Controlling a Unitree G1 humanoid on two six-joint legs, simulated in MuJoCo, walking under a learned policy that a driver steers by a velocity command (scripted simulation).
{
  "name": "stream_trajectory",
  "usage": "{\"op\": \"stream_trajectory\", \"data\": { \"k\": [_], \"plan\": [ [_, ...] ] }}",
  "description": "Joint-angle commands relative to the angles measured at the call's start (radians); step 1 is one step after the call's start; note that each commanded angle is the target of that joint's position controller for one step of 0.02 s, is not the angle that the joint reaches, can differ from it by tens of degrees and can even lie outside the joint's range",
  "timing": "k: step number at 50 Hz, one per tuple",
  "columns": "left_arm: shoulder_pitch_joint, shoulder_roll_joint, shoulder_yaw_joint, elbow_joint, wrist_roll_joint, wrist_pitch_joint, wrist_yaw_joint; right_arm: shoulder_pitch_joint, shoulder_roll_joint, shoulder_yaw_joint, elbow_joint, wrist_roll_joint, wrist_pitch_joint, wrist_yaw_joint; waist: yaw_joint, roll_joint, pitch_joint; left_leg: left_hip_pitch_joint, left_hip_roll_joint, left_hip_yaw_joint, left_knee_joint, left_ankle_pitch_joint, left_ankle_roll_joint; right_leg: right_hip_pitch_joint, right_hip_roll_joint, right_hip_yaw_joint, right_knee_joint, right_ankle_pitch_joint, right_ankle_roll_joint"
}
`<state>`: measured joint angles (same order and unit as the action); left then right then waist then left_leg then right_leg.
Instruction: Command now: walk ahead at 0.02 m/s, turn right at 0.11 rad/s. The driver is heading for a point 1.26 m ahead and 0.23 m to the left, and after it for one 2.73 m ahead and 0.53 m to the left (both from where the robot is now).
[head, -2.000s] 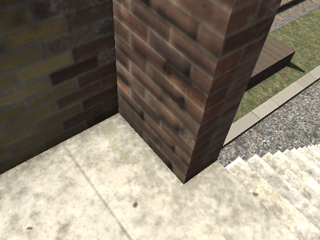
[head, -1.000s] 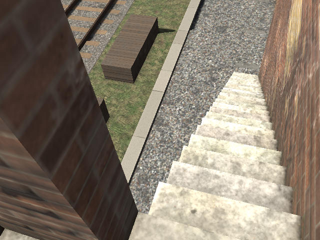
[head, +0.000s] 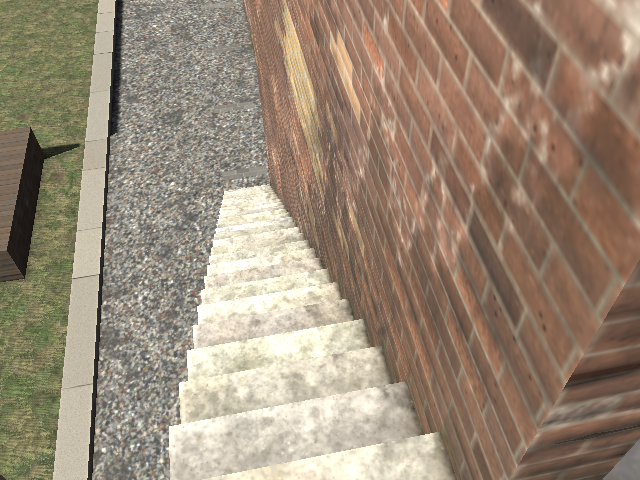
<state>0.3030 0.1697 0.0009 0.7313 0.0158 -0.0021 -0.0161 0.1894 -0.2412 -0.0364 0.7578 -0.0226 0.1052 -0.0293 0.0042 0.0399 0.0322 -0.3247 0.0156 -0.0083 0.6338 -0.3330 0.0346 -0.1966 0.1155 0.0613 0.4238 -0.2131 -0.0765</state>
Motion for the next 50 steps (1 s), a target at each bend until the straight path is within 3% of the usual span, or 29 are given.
{"op": "stream_trajectory", "data": {
  "k": [1, 2, 3, 5, 7, 11, 13, 16, 19, 21, 23, 24, 28, 30, 31, 34, 35, 36, 37, 38, 39, 40, 41, 43, 45, 46, 48, 49, 50],
  "plan": [
    [-0.033, 0.110, 0.024, -0.054, 0.000, -0.015, 0.012, 0.029, -0.071, -0.007, -0.048, -0.012, -0.026, -0.010, -0.057, -0.086, -0.018, 0.265, 0.016, -0.038, -0.271, 0.144, 0.022, -0.157, -0.221, 0.225, -0.102, 0.001, -0.054],
    [0.002, 0.085, 0.018, -0.053, -0.002, -0.026, 0.017, 0.046, -0.131, -0.014, -0.059, -0.020, -0.041, -0.019, -0.039, 0.007, -0.035, 0.340, 0.151, -0.180, -0.294, 0.306, 0.034, -0.189, -0.171, 0.183, -0.045, -0.055, -0.003],
    [0.051, 0.098, 0.029, -0.045, -0.017, -0.018, 0.022, -0.032, -0.182, -0.021, -0.064, 0.000, -0.054, -0.018, 0.029, 0.111, -0.025, 0.210, 0.215, -0.254, -0.277, 0.466, 0.106, -0.127, -0.087, 0.089, -0.041, -0.087, 0.022],
    [0.017, 0.118, 0.032, -0.028, -0.009, -0.007, 0.022, -0.053, -0.112, -0.003, -0.058, 0.013, -0.067, -0.002, 0.010, 0.104, -0.045, 0.145, 0.149, -0.189, -0.267, 0.431, 0.082, 0.018, -0.103, 0.097, -0.075, 0.004, 0.024],
    [-0.019, 0.131, 0.038, -0.023, -0.006, -0.009, 0.014, -0.028, -0.117, -0.007, -0.047, 0.010, -0.063, -0.005, -0.018, 0.069, -0.036, 0.165, 0.091, -0.150, -0.268, 0.351, 0.053, 0.015, -0.109, 0.103, -0.068, 0.077, 0.022],
    [-0.022, 0.107, 0.033, -0.012, -0.009, -0.014, 0.015, -0.010, -0.128, -0.011, -0.034, 0.009, -0.053, -0.009, -0.025, -0.002, -0.039, 0.189, 0.095, -0.158, -0.268, 0.328, 0.067, -0.007, -0.114, 0.097, -0.073, 0.064, 0.030],
    [-0.016, 0.098, 0.030, 0.000, -0.001, -0.011, 0.020, 0.004, -0.138, -0.015, -0.024, 0.004, -0.051, -0.002, -0.031, -0.006, -0.049, 0.177, 0.071, -0.158, -0.290, 0.021, 0.079, -0.010, -0.086, 0.073, -0.050, -0.109, 0.010],
    [-0.033, 0.105, 0.037, -0.004, 0.017, -0.008, 0.008, 0.040, -0.158, -0.014, -0.013, -0.004, -0.049, 0.008, -0.033, 0.029, 0.031, 0.144, 0.126, -0.271, -0.389, -0.350, 0.148, -0.133, -0.052, 0.039, 0.045, -0.312, -0.023],
    [-0.022, 0.114, 0.041, 0.003, 0.024, -0.024, 0.000, 0.045, -0.189, -0.029, -0.002, 0.009, -0.063, 0.004, -0.002, 0.051, 0.079, 0.095, 0.202, -0.353, -0.449, -0.336, 0.197, -0.097, -0.066, -0.027, 0.060, -0.178, -0.041],
    [0.040, 0.132, 0.049, 0.025, 0.015, -0.040, 0.000, -0.016, -0.160, -0.022, -0.020, 0.011, -0.069, 0.004, 0.040, 0.014, 0.074, 0.009, 0.118, -0.240, -0.364, -0.226, 0.165, 0.045, -0.082, 0.034, -0.058, -0.196, -0.070],
    [0.143, 0.208, 0.075, 0.045, 0.013, -0.057, 0.009, -0.089, -0.101, -0.001, -0.060, 0.012, -0.088, 0.012, 0.078, -0.195, 0.069, -0.181, -0.058, -0.011, -0.065, -0.054, 0.096, 0.206, -0.267, 0.358, -0.249, -0.389, -0.136],
    [0.160, 0.237, 0.085, 0.051, 0.012, -0.059, 0.006, -0.084, -0.121, -0.002, -0.067, -0.006, -0.095, 0.014, 0.068, -0.228, 0.119, -0.264, -0.065, 0.039, -0.036, -0.075, 0.087, 0.224, -0.357, 0.449, -0.274, -0.305, -0.179],
    [0.164, 0.195, 0.081, 0.064, 0.014, -0.064, 0.026, -0.087, -0.129, -0.011, -0.061, 0.006, -0.112, 0.037, 0.062, -0.151, 0.056, -0.301, -0.013, -0.002, 0.040, -0.088, 0.069, 0.342, -0.363, 0.348, -0.229, 0.096, -0.184],
    [0.153, 0.211, 0.084, 0.070, 0.011, -0.066, 0.043, -0.059, -0.121, -0.010, -0.052, 0.003, -0.105, 0.052, 0.041, -0.143, 0.042, -0.226, -0.012, 0.002, -0.005, 0.005, 0.052, 0.294, -0.324, 0.265, -0.218, 0.162, -0.147],
    [0.153, 0.218, 0.083, 0.074, 0.012, -0.064, 0.044, -0.067, -0.112, -0.013, -0.048, 0.018, -0.108, 0.054, 0.047, -0.152, 0.044, -0.172, -0.021, 0.019, -0.023, 0.017, 0.044, 0.250, -0.306, 0.236, -0.225, 0.172, -0.132],
    [0.072, 0.255, 0.079, 0.065, -0.006, -0.061, 0.060, 0.007, -0.098, -0.012, -0.033, -0.001, -0.107, 0.065, -0.016, -0.138, 0.020, 0.148, -0.096, 0.084, -0.063, 0.112, 0.033, 0.021, -0.261, 0.113, -0.125, 0.393, -0.071],
    [0.080, 0.237, 0.070, 0.079, -0.004, -0.062, 0.060, 0.113, -0.106, -0.019, 0.000, -0.016, -0.108, 0.065, -0.058, -0.132, -0.010, 0.303, -0.104, 0.067, -0.030, 0.112, 0.054, -0.086, -0.245, 0.076, -0.013, 0.446, -0.053],
    [0.074, 0.223, 0.058, 0.082, 0.001, -0.063, 0.058, 0.262, -0.153, -0.040, 0.039, -0.017, -0.111, 0.056, -0.131, -0.051, -0.047, 0.461, -0.070, 0.002, -0.092, 0.067, 0.095, -0.198, -0.193, 0.024, 0.205, 0.444, -0.027],
    [0.097, 0.165, 0.036, 0.052, -0.003, -0.056, 0.049, 0.399, -0.272, -0.067, 0.056, -0.017, -0.117, 0.045, -0.167, 0.178, -0.149, 0.560, 0.188, -0.376, -0.253, -0.104, 0.195, -0.333, -0.081, -0.070, 0.587, 0.126, 0.017],
    [0.157, 0.158, 0.038, 0.080, 0.028, -0.039, 0.051, 0.355, -0.281, -0.064, 0.047, 0.011, -0.117, 0.049, -0.107, 0.187, -0.132, 0.443, 0.326, -0.673, -0.385, -0.148, 0.288, -0.422, -0.003, -0.055, 0.849, -0.334, 0.014],
    [0.125, 0.176, 0.046, 0.085, 0.038, -0.031, 0.054, 0.261, -0.238, -0.053, 0.026, 0.019, -0.118, 0.047, -0.062, 0.077, -0.032, 0.336, 0.336, -0.617, -0.352, -0.045, 0.312, -0.461, -0.074, 0.000, 0.966, -0.253, -0.006],
    [0.085, 0.202, 0.052, 0.090, 0.030, -0.031, 0.048, 0.192, -0.179, -0.037, 0.004, 0.010, -0.128, 0.049, -0.037, -0.022, 0.000, 0.236, 0.306, -0.483, -0.338, 0.074, 0.299, -0.430, -0.117, 0.011, 0.951, -0.190, -0.017],
    [0.079, 0.205, 0.059, 0.103, 0.019, -0.021, 0.052, 0.150, -0.148, -0.023, 0.000, 0.006, -0.142, 0.046, 0.006, -0.027, 0.036, 0.157, 0.268, -0.395, -0.370, 0.156, 0.268, -0.390, -0.146, 0.011, 0.878, -0.154, -0.017],
    [0.084, 0.190, 0.062, 0.123, 0.012, 0.010, 0.053, 0.123, -0.132, -0.013, 0.003, 0.018, -0.171, 0.048, 0.046, 0.051, 0.072, 0.093, 0.202, -0.323, -0.403, 0.221, 0.229, -0.354, -0.183, 0.006, 0.756, -0.093, 0.000],
    [0.002, 0.166, 0.060, 0.106, 0.010, 0.033, 0.053, 0.166, -0.137, -0.011, 0.017, 0.025, -0.167, 0.047, 0.034, 0.004, 0.063, 0.143, 0.193, -0.290, -0.425, 0.296, 0.233, -0.413, -0.196, 0.013, 0.626, 0.012, 0.014],
    [-0.046, 0.176, 0.060, 0.064, 0.011, 0.035, 0.052, 0.204, -0.185, -0.028, 0.034, 0.063, -0.171, 0.033, 0.031, 0.033, 0.095, 0.169, 0.168, -0.274, -0.449, 0.272, 0.216, -0.448, -0.201, -0.002, 0.553, 0.013, 0.025],
    [-0.077, 0.143, 0.049, 0.064, 0.020, 0.044, 0.046, 0.248, -0.169, -0.030, 0.055, 0.055, -0.171, 0.027, 0.005, 0.016, 0.057, 0.219, 0.175, -0.224, -0.431, 0.373, 0.231, -0.465, -0.207, -0.033, 0.486, 0.069, 0.045],
    [-0.091, 0.141, 0.048, 0.062, 0.011, 0.046, 0.050, 0.267, -0.156, -0.025, 0.053, 0.051, -0.168, 0.027, -0.001, -0.002, 0.041, 0.229, 0.169, -0.202, -0.422, 0.442, 0.228, -0.461, -0.203, -0.039, 0.458, 0.092, 0.046],
    [-0.041, 0.148, 0.057, 0.091, 0.011, 0.050, 0.051, 0.283, -0.170, -0.028, 0.054, 0.029, -0.176, 0.029, 0.006, 0.010, -0.005, 0.225, 0.177, -0.189, -0.372, 0.453, 0.231, -0.438, -0.192, -0.053, 0.554, 0.187, 0.032]
  ]
}}
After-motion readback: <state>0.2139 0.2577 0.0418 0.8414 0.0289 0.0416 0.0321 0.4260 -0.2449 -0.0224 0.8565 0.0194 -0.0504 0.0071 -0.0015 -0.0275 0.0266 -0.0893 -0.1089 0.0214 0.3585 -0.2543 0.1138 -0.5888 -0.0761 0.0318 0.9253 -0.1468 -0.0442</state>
